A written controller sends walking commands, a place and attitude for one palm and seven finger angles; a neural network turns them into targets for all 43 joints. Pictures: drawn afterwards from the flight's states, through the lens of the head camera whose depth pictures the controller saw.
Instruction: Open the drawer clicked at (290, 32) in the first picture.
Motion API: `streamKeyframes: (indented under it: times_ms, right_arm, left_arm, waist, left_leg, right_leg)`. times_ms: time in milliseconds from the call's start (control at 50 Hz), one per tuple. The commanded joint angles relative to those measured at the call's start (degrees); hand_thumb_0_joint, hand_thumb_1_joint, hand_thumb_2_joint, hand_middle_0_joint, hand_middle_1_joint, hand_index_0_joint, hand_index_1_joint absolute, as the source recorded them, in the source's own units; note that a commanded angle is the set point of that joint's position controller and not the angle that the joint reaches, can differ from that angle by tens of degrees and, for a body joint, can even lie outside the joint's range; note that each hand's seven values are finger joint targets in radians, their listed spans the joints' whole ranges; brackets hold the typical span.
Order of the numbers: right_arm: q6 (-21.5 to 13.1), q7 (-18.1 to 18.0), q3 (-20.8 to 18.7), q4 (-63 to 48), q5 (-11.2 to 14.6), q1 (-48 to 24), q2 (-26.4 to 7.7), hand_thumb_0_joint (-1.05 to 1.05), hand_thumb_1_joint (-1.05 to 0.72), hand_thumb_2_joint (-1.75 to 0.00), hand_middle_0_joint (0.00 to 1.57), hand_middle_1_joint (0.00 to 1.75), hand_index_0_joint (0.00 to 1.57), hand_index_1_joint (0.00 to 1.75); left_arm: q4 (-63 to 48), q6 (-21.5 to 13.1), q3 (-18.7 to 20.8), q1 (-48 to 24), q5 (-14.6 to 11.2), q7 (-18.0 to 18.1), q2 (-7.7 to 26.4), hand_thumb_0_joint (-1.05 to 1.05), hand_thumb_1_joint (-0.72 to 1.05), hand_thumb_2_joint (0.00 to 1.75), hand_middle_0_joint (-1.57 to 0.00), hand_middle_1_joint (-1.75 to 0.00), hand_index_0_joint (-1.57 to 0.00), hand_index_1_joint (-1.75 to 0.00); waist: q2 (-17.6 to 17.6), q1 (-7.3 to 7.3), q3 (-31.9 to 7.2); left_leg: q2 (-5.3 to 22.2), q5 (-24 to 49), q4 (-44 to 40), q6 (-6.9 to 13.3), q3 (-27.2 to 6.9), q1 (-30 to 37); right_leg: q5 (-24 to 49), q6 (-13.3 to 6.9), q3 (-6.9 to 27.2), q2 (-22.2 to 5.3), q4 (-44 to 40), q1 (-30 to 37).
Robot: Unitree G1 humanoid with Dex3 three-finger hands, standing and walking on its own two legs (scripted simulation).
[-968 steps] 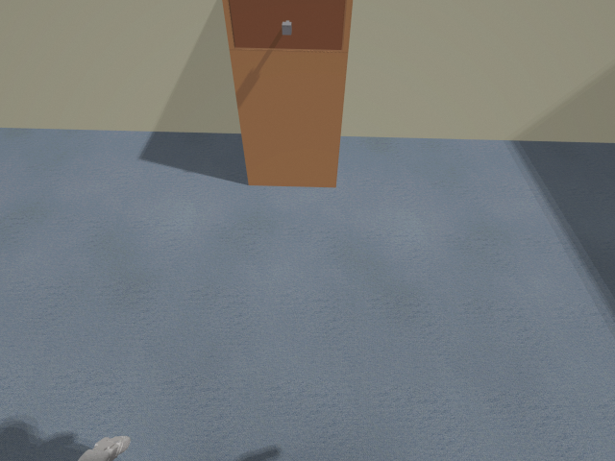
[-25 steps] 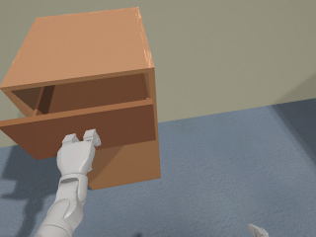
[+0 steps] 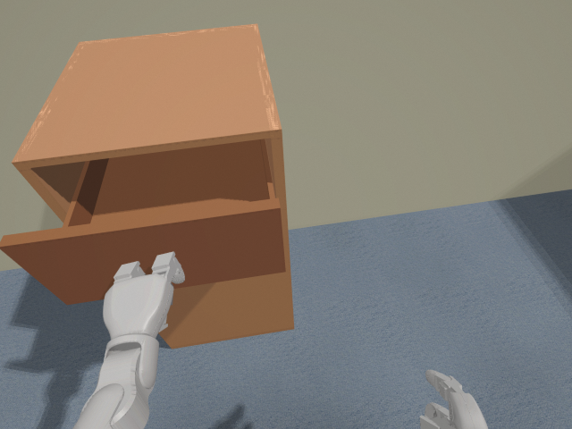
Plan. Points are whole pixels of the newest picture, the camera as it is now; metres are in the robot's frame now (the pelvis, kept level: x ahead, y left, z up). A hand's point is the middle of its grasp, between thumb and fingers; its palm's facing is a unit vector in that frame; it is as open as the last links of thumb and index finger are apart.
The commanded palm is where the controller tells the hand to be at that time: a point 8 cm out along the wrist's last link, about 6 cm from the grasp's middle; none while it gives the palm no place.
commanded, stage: pull the drawer open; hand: left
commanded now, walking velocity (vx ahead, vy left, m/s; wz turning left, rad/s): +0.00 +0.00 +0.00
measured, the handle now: (160, 282) +0.32 +0.22 +0.01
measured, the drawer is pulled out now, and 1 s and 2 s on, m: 0.16 0.30 0.30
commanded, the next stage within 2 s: open the thumb to release the handle in 0.94 s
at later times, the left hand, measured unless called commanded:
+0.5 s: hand (150, 400) +0.17 +0.19 -0.01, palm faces +0.01 -0.16 -0.99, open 6.4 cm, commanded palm +0.11 +0.20 +0.05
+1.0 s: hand out of the picture +0.13 +0.18 -0.01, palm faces +0.02 -0.15 -0.99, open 6.5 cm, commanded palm +0.08 +0.19 +0.05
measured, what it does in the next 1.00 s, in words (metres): stands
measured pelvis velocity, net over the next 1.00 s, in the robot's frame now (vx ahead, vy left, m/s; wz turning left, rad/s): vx -0.02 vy -0.02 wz -0.01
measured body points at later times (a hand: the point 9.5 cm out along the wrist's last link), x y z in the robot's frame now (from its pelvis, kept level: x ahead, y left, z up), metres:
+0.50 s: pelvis +0.00 -0.01 -0.01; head +0.01 -0.04 +0.44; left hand +0.16 +0.20 +0.04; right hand +0.24 -0.19 -0.09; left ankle -0.04 +0.09 -0.72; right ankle -0.03 -0.10 -0.72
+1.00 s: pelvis -0.02 -0.02 -0.02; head -0.01 -0.06 +0.43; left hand +0.12 +0.19 +0.04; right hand +0.20 -0.23 -0.11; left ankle -0.04 +0.09 -0.72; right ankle -0.03 -0.10 -0.72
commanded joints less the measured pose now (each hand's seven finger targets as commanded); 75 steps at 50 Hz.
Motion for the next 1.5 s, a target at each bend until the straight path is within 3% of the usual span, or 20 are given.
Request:
streamKeyframes:
  times_ms: [0, 80, 120, 180, 220, 400, 460, 640, 700, 820, 920, 1000, 1020, 1040, 1080, 1120, 1180, 1340, 1420, 1480]
  right_arm:
    - [-2.7, 1.1, -2.6, -9.9, -0.4, -8.1, -6.1, 0.0, -0.9, -0.9, 0.2, 0.3, 0.2, 0.3]
    - [-2.6, 2.2, -2.6, -10.5, -0.6, -9.0, -6.0, 0.0, -0.9, -0.9, 0.2, 0.3, 0.2, 0.3]
    - [-2.6, 2.5, -2.6, -10.7, -0.8, -9.4, -6.2, 0.0, -0.9, -0.9, 0.2, 0.3, 0.2, 0.3]
    - [-2.8, 3.2, -2.5, -11.1, -0.9, -9.8, -5.6, 0.0, -0.9, -0.9, 0.2, 0.3, 0.2, 0.3]
    - [-2.6, 3.2, -2.2, -11.0, -0.9, -10.3, -5.9, 0.0, -0.9, -0.9, 0.2, 0.3, 0.2, 0.3]
    - [-2.7, 4.1, -1.2, -12.6, -1.4, -12.3, -4.8, 0.0, -0.9, -0.9, 0.2, 0.3, 0.2, 0.3]
    - [-2.7, 4.3, -0.8, -13.3, -1.4, -12.8, -4.3, 0.0, -0.9, -0.9, 0.2, 0.3, 0.2, 0.3]
    - [-3.0, 6.0, -0.4, -15.4, -1.9, -13.3, -4.6, 0.0, -0.9, -0.9, 0.2, 0.3, 0.2, 0.3]
    - [-2.7, 5.7, -0.7, -14.9, -2.5, -13.2, -4.9, 0.0, -0.9, -0.9, 0.2, 0.3, 0.2, 0.3]
    - [-2.8, 4.4, -0.7, -15.1, -2.3, -13.3, -4.9, 0.0, -0.9, -0.9, 0.2, 0.3, 0.2, 0.3]
    - [-2.8, 3.9, -0.9, -14.3, -2.2, -13.5, -5.1, 0.0, -0.9, -0.9, 0.2, 0.3, 0.2, 0.3]
    - [-3.0, 3.6, -1.0, -14.0, -2.1, -13.6, -4.9, 0.0, -0.9, -0.9, 0.2, 0.3, 0.2, 0.3]
    - [-2.4, 2.6, -0.8, -12.6, -2.3, -13.4, -5.7, 0.0, -0.9, -0.9, 0.2, 0.3, 0.2, 0.3]
    - [-2.7, 1.9, -1.3, -13.1, -2.5, -13.7, -5.4, 0.0, -0.9, -0.9, 0.2, 0.3, 0.2, 0.3]
    - [-3.2, 1.4, -1.2, -12.5, -2.2, -13.4, -5.0, 0.0, -0.9, -0.9, 0.2, 0.3, 0.2, 0.3]
    - [-3.0, 0.8, -1.2, -12.5, -1.9, -13.3, -5.1, 0.0, -0.9, -0.9, 0.2, 0.3, 0.2, 0.3]
    - [-3.2, -0.2, -1.1, -11.6, -1.4, -13.9, -4.8, 0.0, -0.9, -0.9, 0.2, 0.3, 0.2, 0.3]
    - [-3.2, -0.4, -0.2, -11.4, -0.9, -14.8, -4.4, 0.0, -0.9, -0.9, 0.2, 0.3, 0.2, 0.3]
    - [-3.0, -0.6, -0.2, -11.5, -1.2, -14.6, -4.7, 0.0, -0.9, -0.9, 0.2, 0.3, 0.2, 0.3]
    - [-3.5, -0.5, -0.3, -11.5, -1.4, -14.2, -4.4, 0.0, -0.9, -0.9, 0.2, 0.3, 0.2, 0.3]
  left_arm:
    - [-20.6, 0.3, 3.3, 4.3, 0.8, 4.4, 6.6, 0.0, 0.9, 0.9, -0.4, -1.35, -0.4, -1.35]
    - [-26.0, 1.3, 1.6, 10.6, 1.6, 5.7, 5.2, 0.0, 0.9, 0.9, -0.4, -1.35, -0.4, -1.35]
    - [-28.2, 1.4, 1.7, 12.1, 1.8, 6.1, 5.7, 0.0, 0.9, 0.9, -0.4, -1.35, -0.4, -1.35]
    - [-30.7, 1.2, -1.3, 16.9, 1.9, 6.4, 3.1, 0.0, 0.9, 0.9, -0.4, -1.35, -0.4, -1.35]
    - [-31.3, 0.8, 0.2, 17.0, 2.0, 6.6, 4.8, 0.0, 0.9, 0.9, -0.4, -1.35, -0.4, -1.35]
    - [-35.7, -1.2, -1.3, 25.1, 2.8, 6.8, 3.8, 0.0, 0.9, 0.9, -0.4, -1.35, -0.4, -1.35]
    - [-36.8, -2.0, 0.5, 30.3, 2.3, 6.8, 5.2, 0.0, 0.9, 0.9, -0.4, -1.35, -0.4, -1.35]
    - [-42.7, -3.9, 0.1, 42.2, 2.6, 8.5, 4.7, 0.0, 0.9, 0.9, -0.4, -1.35, -0.4, -1.35]
    - [-41.5, -4.2, 1.8, 37.8, 3.7, 9.4, 6.4, 0.0, 0.9, 0.9, -0.4, -1.35, -0.4, -1.35]
    - [-39.9, -4.1, 6.0, 39.0, 3.0, 11.0, 8.9, 0.0, 0.9, 0.9, -0.4, -1.35, -0.4, -1.35]
    - [-39.1, -2.7, 4.4, 36.2, 2.3, 10.7, 7.5, 0.0, 0.9, 0.9, -0.4, -1.35, -0.4, -1.35]
    - [-38.5, -2.8, 3.9, 37.9, 1.9, 10.4, 7.2, 0.0, 0.9, 0.9, -0.4, -1.35, -0.4, -1.35]
    - [-36.4, -1.8, 3.5, 23.8, 3.1, 10.6, 7.9, 0.0, 0.9, 0.9, -0.4, -1.35, -0.4, -1.35]
    - [-36.8, -1.8, 4.1, 21.8, 3.2, 11.0, 7.8, 0.0, 0.83, 0.87, -0.4, -1.34, -0.4, -1.34]
    - [-33.1, -1.7, 4.6, 24.2, 3.3, 11.3, 7.7, 0.0, 0.69, 0.81, -0.38, -1.33, -0.38, -1.33]
    - [-33.2, -1.1, 4.8, 22.1, 2.6, 10.9, 8.0, 0.0, 0.55, 0.75, -0.38, -1.31, -0.38, -1.31]
    - [-30.9, -0.4, 4.4, 20.9, 1.6, 9.9, 8.0, 0.0, 0.34, 0.66, -0.36, -1.29, -0.36, -1.29]
    - [-30.3, -0.2, 3.4, 24.4, 1.4, 6.8, 7.8, 0.0, -0.22, 0.42, -0.32, -1.23, -0.32, -1.23]
    - [-30.6, -0.3, 3.4, 20.0, 2.0, 6.0, 8.3, 0.0, -0.5, 0.3, -0.3, -1.2, -0.3, -1.2]
    - [-30.1, -1.2, 3.2, 21.1, 2.5, 6.1, 7.8, 0.0, -0.5, 0.3, -0.3, -1.2, -0.3, -1.2]
  waist:
    - [-2.6, 3.17, -15.0]
    - [-0.3, 3.21, -14.1]
    - [-0.8, 3.15, -14.3]
    - [-1.9, 3.21, -14.0]
    - [-2.8, 2.95, -12.2]
    - [-3.5, 3.94, -9.2]
    - [-3.2, 4.72, -8.2]
    - [-0.5, 5.59, -7.4]
    - [-2.8, 4.46, -5.6]
    - [-2.6, 5.61, -8.5]
    - [-2.8, 4.5, -6.1]
    - [-3.4, 4.89, -6.8]
    - [-3.6, 1.74, -5.7]
    - [-3.5, 2.95, -5.3]
    - [-3.2, 3.6, -5.9]
    - [-3.8, 3.43, -7.6]
    - [-7.1, 3.51, -6.6]
    - [-5.0, 4.65, -5.3]
    - [-4.3, 3.97, -2.8]
    - [-5.3, 4.32, -3.9]
  left_leg:
    - [2.4, 32.4, -1.1, -1.8, -0.5, 7.6]
    - [3.0, 34.8, -0.1, -2.3, -1.4, 9.2]
    - [3.1, 35.5, 0.2, -2.4, -1.8, 9.4]
    - [3.4, 35.1, 1.2, -2.2, -2.1, 9.6]
    - [3.2, 32.5, 1.0, -2.3, -2.2, 8.3]
    - [2.7, 26.3, 2.0, -1.5, -1.8, 5.6]
    - [2.5, 24.1, 2.2, -1.3, -1.3, 4.6]
    - [2.9, 22.7, 4.3, -1.3, -1.0, 3.0]
    - [2.3, 17.0, 4.7, -1.1, -1.1, 1.0]
    - [1.4, 14.2, 4.8, -1.1, -0.6, -0.7]
    - [1.4, 13.2, 4.2, -0.8, -0.8, -1.0]
    - [1.3, 12.7, 4.1, -0.7, -0.4, -1.1]
    - [1.3, 10.3, 4.0, -0.7, -1.1, -1.2]
    - [1.2, 8.9, 3.7, -0.5, -0.8, -0.6]
    - [1.1, 8.3, 3.4, -0.6, -0.7, -0.6]
    - [0.9, 8.9, 3.1, -0.6, -0.6, 0.1]
    - [0.6, 7.7, 2.4, -0.5, -0.4, -0.7]
    - [0.4, 9.6, 0.4, -0.8, 0.1, 0.2]
    - [0.5, 7.7, -0.2, -0.7, 0.0, 0.7]
    - [0.4, 8.4, 0.3, -0.7, -0.2, 1.3]
  right_leg:
    - [30.4, -0.7, -1.8, -3.3, -1.2, 11.2]
    - [27.9, -1.0, -2.3, -2.9, 0.0, 8.5]
    - [28.2, -1.2, -2.0, -2.6, 0.4, 8.5]
    - [27.1, -0.9, -2.4, -2.7, 1.2, 7.3]
    - [25.9, -1.1, -1.8, -2.2, 1.3, 6.7]
    - [22.4, -1.0, -1.1, -2.2, 2.1, 5.0]
    - [22.1, -1.1, -0.4, -2.2, 2.0, 5.5]
    - [19.0, -1.4, 0.5, -2.3, 3.3, 2.7]
    - [15.9, -1.4, 1.3, -2.2, 2.9, 0.3]
    - [17.0, -1.5, 3.4, -2.6, 2.4, 3.7]
    - [15.7, -1.4, 2.9, -2.6, 1.6, 2.6]
    - [16.6, -0.9, 3.0, -3.0, 1.4, 3.8]
    - [13.4, -0.9, 2.4, -2.7, 1.1, 0.6]
    - [10.3, -0.7, 3.1, -2.9, -0.3, 0.5]
    - [8.9, -0.7, 2.7, -2.9, -0.7, 1.2]
    - [10.8, -0.6, 3.2, -3.1, -1.1, 3.2]
    - [11.5, 0.3, 4.0, -3.7, -2.6, 5.1]
    - [15.1, 0.2, 4.3, -3.9, -3.1, 7.6]
    - [8.8, 0.0, 4.3, -3.7, -5.0, 5.3]
    - [10.1, 0.0, 3.9, -3.7, -4.5, 5.4]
